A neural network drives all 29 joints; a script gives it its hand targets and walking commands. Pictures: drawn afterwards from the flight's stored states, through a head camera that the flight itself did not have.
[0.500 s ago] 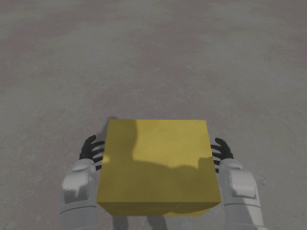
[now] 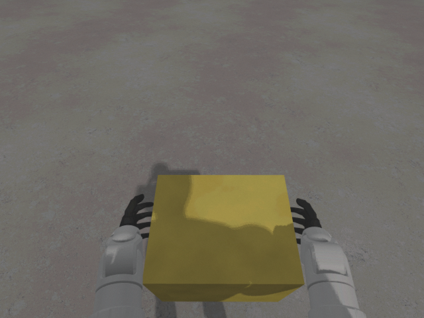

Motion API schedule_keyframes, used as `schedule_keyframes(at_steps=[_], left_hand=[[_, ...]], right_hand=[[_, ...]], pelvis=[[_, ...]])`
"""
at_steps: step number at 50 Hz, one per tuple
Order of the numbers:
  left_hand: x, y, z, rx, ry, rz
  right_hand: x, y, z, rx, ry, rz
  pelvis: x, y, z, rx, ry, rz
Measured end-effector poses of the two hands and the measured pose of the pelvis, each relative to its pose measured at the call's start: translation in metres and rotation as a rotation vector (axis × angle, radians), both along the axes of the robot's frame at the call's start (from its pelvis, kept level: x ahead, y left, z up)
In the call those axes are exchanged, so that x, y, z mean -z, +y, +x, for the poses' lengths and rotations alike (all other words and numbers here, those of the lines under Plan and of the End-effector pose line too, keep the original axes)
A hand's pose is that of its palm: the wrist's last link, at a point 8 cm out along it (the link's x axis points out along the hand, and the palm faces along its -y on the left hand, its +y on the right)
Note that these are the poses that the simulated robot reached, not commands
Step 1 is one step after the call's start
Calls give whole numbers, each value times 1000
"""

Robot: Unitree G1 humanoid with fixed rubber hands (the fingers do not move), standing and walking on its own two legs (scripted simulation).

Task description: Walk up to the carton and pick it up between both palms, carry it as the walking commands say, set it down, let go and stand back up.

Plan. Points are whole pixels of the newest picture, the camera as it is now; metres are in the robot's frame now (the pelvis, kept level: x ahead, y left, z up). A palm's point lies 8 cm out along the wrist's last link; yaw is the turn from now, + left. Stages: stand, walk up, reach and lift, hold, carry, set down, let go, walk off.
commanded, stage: hold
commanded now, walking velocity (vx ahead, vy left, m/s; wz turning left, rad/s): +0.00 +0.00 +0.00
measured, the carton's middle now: (220, 241) +0.32 -0.04 -0.06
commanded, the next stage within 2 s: set down in 0.50 s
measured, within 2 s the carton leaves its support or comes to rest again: neither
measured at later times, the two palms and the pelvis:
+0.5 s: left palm (128, 237) +0.29 +0.14 +0.03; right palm (310, 233) +0.27 -0.21 +0.03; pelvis +0.00 -0.01 +0.00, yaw +0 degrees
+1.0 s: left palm (129, 243) +0.30 +0.15 +0.00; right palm (309, 248) +0.25 -0.21 +0.00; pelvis -0.02 +0.03 -0.01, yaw -1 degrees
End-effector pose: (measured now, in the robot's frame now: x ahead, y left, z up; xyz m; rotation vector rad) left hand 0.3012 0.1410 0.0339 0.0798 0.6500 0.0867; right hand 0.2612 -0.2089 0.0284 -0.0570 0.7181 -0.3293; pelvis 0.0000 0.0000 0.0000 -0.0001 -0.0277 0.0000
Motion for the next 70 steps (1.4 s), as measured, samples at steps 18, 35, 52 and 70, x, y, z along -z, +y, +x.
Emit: schedule_keyframes(at_steps=[18, 35, 52, 70], left_hand=[[0, -3, -3, 0, 5, -3], [-10, 23, -9, -35, -56, -84], [34, 4, 1, 21, 18, -113], [128, 6, 21, -17, 46, -71]], right_hand=[[-2, -6, 9, -37, 1, -5], [-1, 18, -3, -24, -54, 34], [35, -4, -4, -12, 0, 39], [128, 4, 17, 6, 35, 5]], pelvis=[[-2, -17, 7, 7, -16, 3], [2, 5, 0, -14, -43, -8], [12, 27, -18, 12, 9, -9], [39, 10, -30, 1, 401, 2]])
